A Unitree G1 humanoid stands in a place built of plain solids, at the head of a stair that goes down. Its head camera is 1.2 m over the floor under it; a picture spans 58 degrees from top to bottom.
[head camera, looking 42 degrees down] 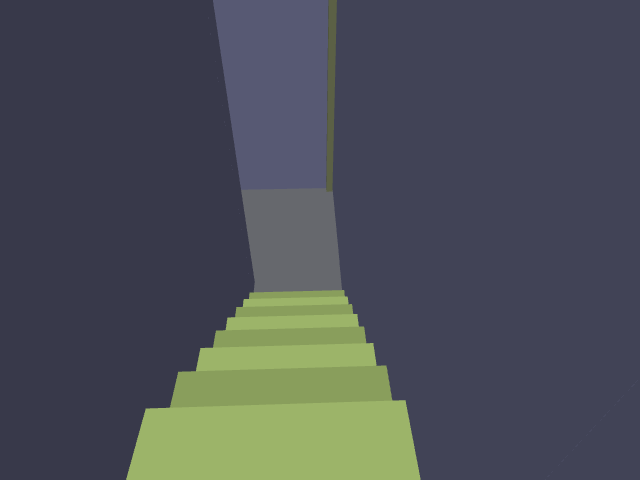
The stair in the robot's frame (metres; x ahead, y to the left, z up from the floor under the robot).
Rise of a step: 0.20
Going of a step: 0.24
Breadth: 0.76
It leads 2 degrees to the left of straight ahead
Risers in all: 8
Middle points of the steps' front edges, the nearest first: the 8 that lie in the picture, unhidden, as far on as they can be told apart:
0.62 0.13 0.00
0.86 0.13 -0.20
1.10 0.14 -0.40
1.34 0.15 -0.61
1.58 0.16 -0.81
1.82 0.17 -1.01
2.06 0.18 -1.22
2.30 0.18 -1.42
